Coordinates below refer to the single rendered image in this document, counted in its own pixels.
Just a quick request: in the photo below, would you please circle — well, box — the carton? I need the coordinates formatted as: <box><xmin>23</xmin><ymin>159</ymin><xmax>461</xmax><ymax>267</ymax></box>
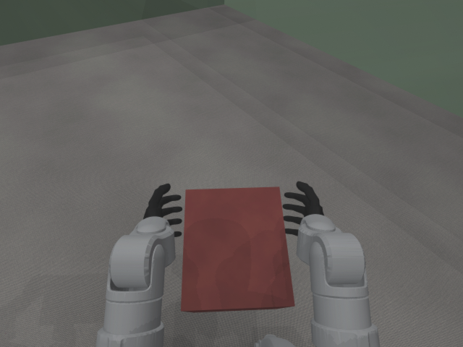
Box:
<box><xmin>181</xmin><ymin>187</ymin><xmax>295</xmax><ymax>312</ymax></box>

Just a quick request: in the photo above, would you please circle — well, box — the right robot forearm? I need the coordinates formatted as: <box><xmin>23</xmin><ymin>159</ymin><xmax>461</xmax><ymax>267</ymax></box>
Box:
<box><xmin>297</xmin><ymin>214</ymin><xmax>380</xmax><ymax>347</ymax></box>

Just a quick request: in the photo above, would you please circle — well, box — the right robot hand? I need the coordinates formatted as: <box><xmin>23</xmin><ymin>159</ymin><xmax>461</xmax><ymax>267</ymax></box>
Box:
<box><xmin>283</xmin><ymin>181</ymin><xmax>324</xmax><ymax>236</ymax></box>

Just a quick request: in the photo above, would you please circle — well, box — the left robot forearm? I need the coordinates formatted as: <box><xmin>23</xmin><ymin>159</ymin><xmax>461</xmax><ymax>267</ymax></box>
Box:
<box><xmin>95</xmin><ymin>216</ymin><xmax>176</xmax><ymax>347</ymax></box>

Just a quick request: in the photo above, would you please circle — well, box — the left robot hand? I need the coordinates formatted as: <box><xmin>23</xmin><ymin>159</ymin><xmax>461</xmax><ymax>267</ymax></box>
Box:
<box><xmin>143</xmin><ymin>184</ymin><xmax>182</xmax><ymax>237</ymax></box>

